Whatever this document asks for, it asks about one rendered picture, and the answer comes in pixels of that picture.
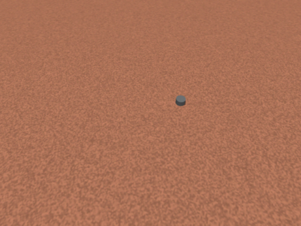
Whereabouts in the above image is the tin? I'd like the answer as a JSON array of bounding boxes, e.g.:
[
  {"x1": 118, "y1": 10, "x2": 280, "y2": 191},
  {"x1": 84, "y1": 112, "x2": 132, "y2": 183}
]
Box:
[{"x1": 175, "y1": 95, "x2": 186, "y2": 106}]

